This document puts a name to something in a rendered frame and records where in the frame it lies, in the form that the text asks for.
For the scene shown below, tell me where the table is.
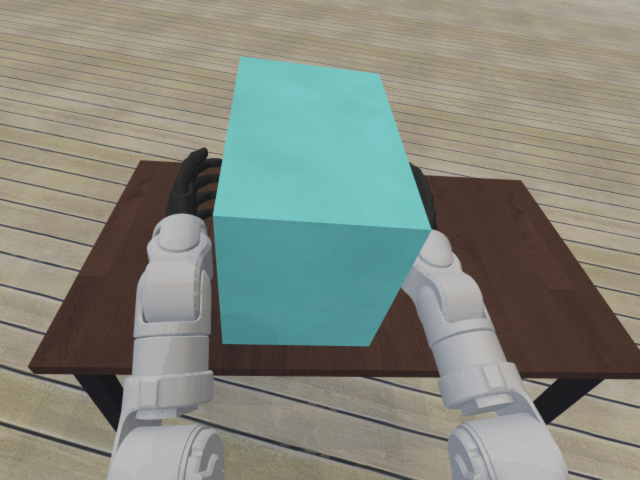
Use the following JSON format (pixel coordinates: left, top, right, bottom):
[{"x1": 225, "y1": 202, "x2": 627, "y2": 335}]
[{"x1": 28, "y1": 160, "x2": 640, "y2": 433}]

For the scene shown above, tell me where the robot right upper arm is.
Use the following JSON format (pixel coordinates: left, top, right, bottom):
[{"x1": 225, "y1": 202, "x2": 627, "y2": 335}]
[{"x1": 448, "y1": 412, "x2": 568, "y2": 480}]

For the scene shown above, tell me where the left robot hand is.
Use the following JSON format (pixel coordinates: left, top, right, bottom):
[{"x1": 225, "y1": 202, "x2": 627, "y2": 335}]
[{"x1": 165, "y1": 147, "x2": 222, "y2": 220}]

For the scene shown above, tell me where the robot left upper arm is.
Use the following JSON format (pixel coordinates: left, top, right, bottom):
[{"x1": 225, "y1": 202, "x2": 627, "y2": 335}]
[{"x1": 108, "y1": 424, "x2": 225, "y2": 480}]

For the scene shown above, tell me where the right robot hand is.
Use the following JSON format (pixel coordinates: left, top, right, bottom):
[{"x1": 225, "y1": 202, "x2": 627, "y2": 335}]
[{"x1": 409, "y1": 162, "x2": 438, "y2": 231}]

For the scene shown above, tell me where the robot left forearm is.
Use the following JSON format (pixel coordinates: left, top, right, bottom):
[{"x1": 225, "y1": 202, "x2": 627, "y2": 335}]
[{"x1": 106, "y1": 214, "x2": 214, "y2": 480}]

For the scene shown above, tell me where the robot right forearm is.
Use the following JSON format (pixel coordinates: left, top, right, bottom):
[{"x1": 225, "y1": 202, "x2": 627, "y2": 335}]
[{"x1": 401, "y1": 230, "x2": 569, "y2": 480}]

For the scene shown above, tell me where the carton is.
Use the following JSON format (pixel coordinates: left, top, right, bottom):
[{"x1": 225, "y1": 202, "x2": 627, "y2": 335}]
[{"x1": 213, "y1": 56, "x2": 432, "y2": 346}]

